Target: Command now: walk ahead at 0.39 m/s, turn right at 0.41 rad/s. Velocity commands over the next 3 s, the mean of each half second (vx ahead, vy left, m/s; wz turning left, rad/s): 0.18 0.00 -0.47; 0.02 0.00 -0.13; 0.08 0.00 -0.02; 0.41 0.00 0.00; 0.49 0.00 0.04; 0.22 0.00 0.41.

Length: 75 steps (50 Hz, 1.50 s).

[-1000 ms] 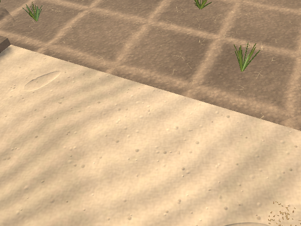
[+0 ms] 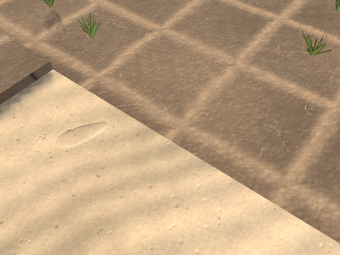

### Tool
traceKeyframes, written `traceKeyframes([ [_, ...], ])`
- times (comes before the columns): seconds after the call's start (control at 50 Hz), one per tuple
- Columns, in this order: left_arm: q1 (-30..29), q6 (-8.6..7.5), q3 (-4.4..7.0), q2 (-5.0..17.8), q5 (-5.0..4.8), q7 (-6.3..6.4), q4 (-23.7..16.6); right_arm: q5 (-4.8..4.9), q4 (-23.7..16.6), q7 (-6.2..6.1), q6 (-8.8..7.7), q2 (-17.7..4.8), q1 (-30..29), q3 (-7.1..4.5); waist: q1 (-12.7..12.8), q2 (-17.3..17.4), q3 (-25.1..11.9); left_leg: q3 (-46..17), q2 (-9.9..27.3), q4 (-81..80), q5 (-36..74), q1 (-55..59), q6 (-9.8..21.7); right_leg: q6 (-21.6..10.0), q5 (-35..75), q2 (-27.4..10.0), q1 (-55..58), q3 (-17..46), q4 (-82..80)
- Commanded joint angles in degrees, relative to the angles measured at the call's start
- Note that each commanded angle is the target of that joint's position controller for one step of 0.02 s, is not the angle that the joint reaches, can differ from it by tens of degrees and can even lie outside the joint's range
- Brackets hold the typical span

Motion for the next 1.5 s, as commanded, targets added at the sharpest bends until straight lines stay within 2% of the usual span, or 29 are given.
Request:
traceKeyframes([
  [0.02,5.8,-0.26,2.01,6.9,-0.75,0.40,-0.8,-0.09,-6.3,0.00,-1.23,-7.3,-2.3,-1.37,0.9,1.5,-2.1,-4.2,5.7,7.6,3.4,-21.1,-1.7,-11.5,30.9,-18.7,16.5,24.8,-14.2],
  [0.06,6.3,-0.91,1.61,6.4,-1.12,0.60,-0.2,-0.70,-7.0,-0.03,0.86,-5.8,-0.8,-1.06,-1.1,-0.5,-3.8,-3.6,6.0,2.6,2.8,-16.5,-3.9,-9.5,42.3,-15.5,12.4,18.5,-14.0],
  [0.1,7.2,-1.14,2.16,8.6,-0.97,0.68,-0.1,-0.60,-7.7,-0.13,2.19,-4.9,-0.8,-0.77,-1.6,-1.8,-5.2,-2.2,5.4,-1.3,3.8,-16.1,-5.6,-9.0,48.8,-13.5,11.1,15.9,-13.4],
  [0.2,10.2,0.69,2.42,9.1,-1.00,1.41,-0.7,-0.23,-11.1,-0.36,3.55,-5.3,-8.1,-0.58,1.0,-4.5,-6.9,-1.2,4.8,-11.3,11.3,-18.9,-7.0,-4.2,47.6,-10.2,12.7,15.8,-10.7],
  [0.26,12.3,1.85,2.74,9.6,-0.86,2.12,-1.1,0.20,-12.8,-0.46,3.83,-5.9,-12.3,-0.45,3.1,-5.2,-7.0,-2.4,4.5,-15.3,13.2,-21.1,-6.8,-2.6,44.0,-10.8,16.5,19.4,-9.0],
  [0.34,12.7,2.99,3.19,10.2,0.02,2.66,-2.1,0.75,-14.4,-0.96,3.42,-7.0,-15.2,-0.23,4.2,-5.8,-5.6,-4.1,3.1,-20.9,9.3,-21.5,-5.8,-3.7,43.0,-12.2,20.0,24.7,-5.6],
  [0.42,7.6,3.38,3.23,10.3,0.06,2.66,-4.1,1.08,-13.0,-1.53,2.38,-8.2,-8.9,-0.34,0.9,-6.7,-5.2,-4.3,1.7,-35.2,9.1,-8.8,-3.0,-1.2,38.2,-10.6,17.0,27.4,-0.9],
  [0.44,5.6,3.09,2.97,9.9,-0.74,2.62,-4.7,0.48,-12.2,-1.83,1.76,-8.2,-5.5,-0.42,-1.5,-5.6,-5.8,-4.9,2.7,-43.5,17.8,-0.5,-1.8,1.0,34.6,-8.2,13.4,26.8,2.8],
  [0.46,7.3,2.55,2.02,7.1,-1.44,2.53,-6.0,-0.13,-12.4,-2.43,1.26,-11.6,-3.0,-1.04,-1.0,2.8,-10.7,-15.0,14.0,-44.9,34.5,9.6,1.6,3.8,19.7,-4.5,8.8,22.1,12.5],
  [0.48,15.3,2.98,1.87,4.9,-1.29,2.99,-5.5,0.73,-13.8,-2.36,2.31,-15.2,-5.0,-1.51,2.9,13.5,-13.3,-29.8,27.9,-42.6,63.2,15.6,11.1,5.7,-27.3,6.8,-0.4,12.7,25.1],
  [0.5,16.6,3.91,2.38,8.4,0.56,3.40,-3.7,1.77,-12.9,-1.92,3.15,-12.5,-2.7,-1.26,2.2,9.5,-14.9,-33.9,29.7,-43.0,62.1,12.0,15.7,6.2,-31.5,4.4,-1.9,11.0,32.9],
  [0.52,13.1,4.56,2.62,9.2,0.79,3.31,-2.8,1.64,-13.3,-1.71,3.28,-8.7,-4.7,-0.28,2.3,3.4,-10.4,-27.8,25.4,-43.8,54.6,7.9,14.3,6.6,-26.7,2.9,-2.3,12.5,35.9],
  [0.54,10.3,5.08,2.47,8.6,0.52,3.01,-3.0,1.19,-13.6,-1.59,3.48,-6.8,-7.6,0.33,2.7,2.2,-7.6,-21.5,20.9,-45.4,46.8,4.3,11.2,7.2,-22.9,1.8,-1.9,12.7,34.5],
  [0.6,9.1,6.26,1.59,6.9,-0.39,1.90,-2.5,0.11,-12.9,-1.61,3.44,-7.0,-9.7,0.57,3.2,8.3,-6.4,-12.4,13.6,-47.6,38.9,0.8,7.1,9.2,-17.2,1.4,2.0,10.8,28.6],
  [0.68,6.3,6.89,0.18,5.1,-0.44,2.18,-1.5,0.32,-10.7,-1.30,3.47,-8.0,-7.5,0.47,1.8,8.7,-7.0,-12.6,13.5,-49.0,27.3,1.7,7.2,9.3,-18.3,-0.3,6.6,7.8,13.6],
  [0.74,4.8,6.86,-0.34,5.4,-0.66,2.51,-0.5,0.11,-9.5,-0.93,4.31,-9.4,-6.2,-0.12,0.7,9.9,-6.1,-14.7,13.5,-49.7,17.5,0.9,7.3,7.9,-14.8,-1.4,9.8,5.7,3.6],
  [0.8,6.3,5.55,-0.93,5.2,-0.22,2.82,1.8,0.54,-8.3,-0.97,5.10,-9.3,-5.2,-0.26,2.1,6.5,-4.7,-14.7,12.4,-48.6,11.3,-4.8,3.2,5.3,-2.2,-3.0,18.3,6.6,-12.6],
  [0.82,5.3,4.79,-0.87,7.1,0.65,3.06,1.5,0.77,-8.4,-0.80,4.89,-8.3,-4.7,-0.05,1.4,3.0,-4.8,-14.0,11.4,-47.1,8.9,-7.6,0.7,4.0,-2.3,-7.9,20.4,12.6,-13.9],
  [0.84,2.5,4.31,-0.56,9.9,0.68,3.08,1.2,1.46,-8.8,-0.54,4.77,-6.6,-3.9,0.23,-1.1,-4.0,-3.4,-8.8,6.4,-46.0,5.7,-7.2,-1.3,1.5,-3.4,-13.1,14.7,19.0,-14.3],
  [0.86,0.5,3.68,-1.55,6.8,0.24,2.55,1.7,1.41,-7.6,-0.50,5.00,-6.0,-5.5,0.41,-0.9,-5.4,-1.8,-6.3,4.7,-45.3,9.2,1.4,-1.8,0.8,-7.4,-14.8,5.0,19.7,-16.5],
  [0.88,-0.8,3.09,-2.24,5.1,0.26,2.40,2.0,1.12,-6.7,-0.42,5.02,-5.7,-5.6,0.43,-1.5,-5.6,-0.9,-6.8,5.3,-45.5,12.1,5.2,-1.8,2.2,-10.6,-13.1,2.3,18.5,-17.5],
  [0.94,1.8,2.40,-2.34,5.7,-0.19,2.96,4.8,0.70,-3.9,-0.09,4.58,-6.9,-3.6,0.02,-1.1,-6.3,-0.3,-7.9,7.0,-45.7,15.6,5.9,-1.0,4.1,-9.0,-9.9,4.2,15.5,-17.5],
  [1.04,4.2,2.35,-2.56,4.9,-0.39,3.08,7.7,0.95,0.0,-0.31,4.45,-5.7,-3.1,0.42,-0.2,-2.2,0.3,-8.2,7.1,-47.2,14.5,3.5,-1.6,3.3,-6.3,-9.6,7.2,14.5,-16.3],
  [1.28,6.8,2.04,-3.21,3.0,-0.44,3.47,12.6,0.99,6.6,-0.99,4.60,-4.3,-1.8,0.98,0.1,-0.5,-0.4,-8.4,7.6,-46.9,16.5,4.2,-1.3,3.1,-1.6,-9.1,9.0,12.9,-15.0],
  [1.34,8.7,2.44,-2.33,5.0,-0.25,3.44,13.3,0.67,6.8,-0.85,4.98,-4.6,-2.0,0.62,0.7,-3.1,0.1,-5.6,3.8,-42.4,-0.7,0.9,-0.3,0.9,-22.6,-8.4,7.7,14.7,-16.4],
  [1.36,9.5,2.71,-1.94,5.7,-0.18,3.33,13.2,0.35,6.3,-0.62,5.12,-4.6,-3.0,0.45,1.4,-4.5,2.3,-4.5,2.4,-39.5,-6.0,-3.5,0.2,-0.8,-30.4,-9.6,7.0,17.5,-17.9],
  [1.4,12.4,2.67,-1.07,6.9,-0.16,3.37,13.8,-0.35,4.5,0.07,4.67,-2.2,-6.4,0.80,3.0,-8.8,6.9,0.1,0.5,-30.7,-2.7,-12.5,-0.1,-4.6,-37.3,-16.4,9.2,26.2,-23.4],
  [1.42,12.6,2.35,-0.73,6.8,-0.04,3.40,13.9,-0.84,3.7,0.29,4.09,-1.7,-7.4,0.86,3.2,-9.4,8.2,0.8,2.5,-26.8,0.4,-15.0,-0.1,-6.3,-35.3,-19.6,10.0,29.0,-24.7],
  [1.5,12.9,0.40,0.02,6.2,0.36,2.90,14.0,-0.07,1.6,1.13,1.49,-3.2,-8.1,-0.11,2.0,-7.6,7.3,1.5,4.7,-28.6,-0.6,-15.8,0.8,-6.5,-19.4,-19.2,14.8,24.6,-21.3],
])
Next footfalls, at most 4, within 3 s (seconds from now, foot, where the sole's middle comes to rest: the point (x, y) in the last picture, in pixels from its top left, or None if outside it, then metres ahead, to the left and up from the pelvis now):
0.46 left None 0.29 0.09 -0.76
0.82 right None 0.14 -0.08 -0.76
2.04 right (219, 217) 0.61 -0.17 -0.76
2.62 left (195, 151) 0.94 -0.09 -0.78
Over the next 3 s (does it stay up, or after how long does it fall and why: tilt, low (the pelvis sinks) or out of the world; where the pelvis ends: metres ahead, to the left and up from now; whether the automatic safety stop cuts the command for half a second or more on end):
stays up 0.95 -0.19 -0.02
